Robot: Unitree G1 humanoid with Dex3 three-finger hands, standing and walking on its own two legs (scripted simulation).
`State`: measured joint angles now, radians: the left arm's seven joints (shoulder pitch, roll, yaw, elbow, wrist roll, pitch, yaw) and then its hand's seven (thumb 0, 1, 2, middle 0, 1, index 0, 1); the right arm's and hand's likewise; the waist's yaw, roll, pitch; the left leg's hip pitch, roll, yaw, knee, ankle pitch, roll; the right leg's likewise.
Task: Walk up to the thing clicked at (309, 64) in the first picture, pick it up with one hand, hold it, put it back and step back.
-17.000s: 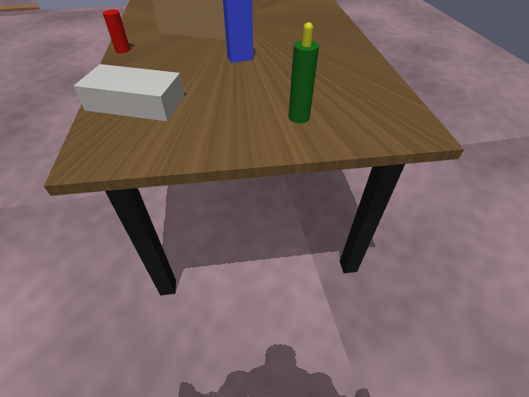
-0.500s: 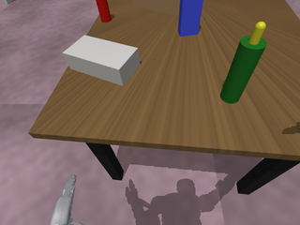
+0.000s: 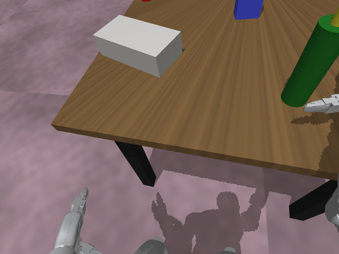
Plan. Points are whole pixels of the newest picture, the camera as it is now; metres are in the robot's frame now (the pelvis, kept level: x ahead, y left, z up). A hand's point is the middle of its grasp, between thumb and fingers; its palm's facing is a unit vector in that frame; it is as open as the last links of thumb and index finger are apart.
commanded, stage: close in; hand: right
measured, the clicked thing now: (316, 58) +0.52 -0.21 +0.16
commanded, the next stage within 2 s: rest palm in 0.26 s
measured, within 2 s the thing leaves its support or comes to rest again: neither
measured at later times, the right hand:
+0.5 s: hand (302, 82) +0.51 -0.20 +0.11, palm faces +0.17 +0.98 +0.00, open 17.2 cm
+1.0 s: hand (303, 72) +0.52 -0.20 +0.12, palm faces +0.18 +0.98 +0.01, open 13.1 cm
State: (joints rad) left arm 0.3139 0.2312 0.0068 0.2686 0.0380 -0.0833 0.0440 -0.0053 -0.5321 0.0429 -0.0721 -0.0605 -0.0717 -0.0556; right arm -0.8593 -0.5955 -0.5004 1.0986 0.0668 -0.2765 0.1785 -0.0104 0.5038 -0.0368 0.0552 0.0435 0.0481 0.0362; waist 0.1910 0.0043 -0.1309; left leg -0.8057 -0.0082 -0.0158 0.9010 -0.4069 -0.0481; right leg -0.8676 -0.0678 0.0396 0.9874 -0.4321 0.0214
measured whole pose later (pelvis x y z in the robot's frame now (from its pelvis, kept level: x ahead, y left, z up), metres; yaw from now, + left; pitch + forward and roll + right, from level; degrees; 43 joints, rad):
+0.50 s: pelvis +0.00 +0.01 +0.00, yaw +0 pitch +18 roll +2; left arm 0.33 0.24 0.04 0.19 0.02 -0.04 0.00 -0.01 -0.56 0.07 -0.06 -0.05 -0.05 -0.06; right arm -0.86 -0.48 -0.44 1.02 0.05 -0.24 0.10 -0.01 0.47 -0.05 0.05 0.05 0.04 0.04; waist 0.17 -0.01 -0.11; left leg -0.81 -0.01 -0.02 0.93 -0.43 -0.04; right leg -0.86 -0.07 0.04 0.99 -0.44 0.03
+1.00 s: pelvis +0.00 +0.00 +0.00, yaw +0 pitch +18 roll +3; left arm 0.34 0.24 0.05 0.19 0.02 -0.03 0.00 -0.01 -0.54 0.06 -0.06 -0.05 -0.05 -0.05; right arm -0.94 -0.50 -0.43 1.09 0.04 -0.22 0.07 -0.01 0.40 -0.22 0.70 0.45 0.69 0.45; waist 0.18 -0.01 -0.12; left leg -0.81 0.00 -0.03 0.91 -0.41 -0.05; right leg -0.86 -0.06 0.03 0.97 -0.43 0.02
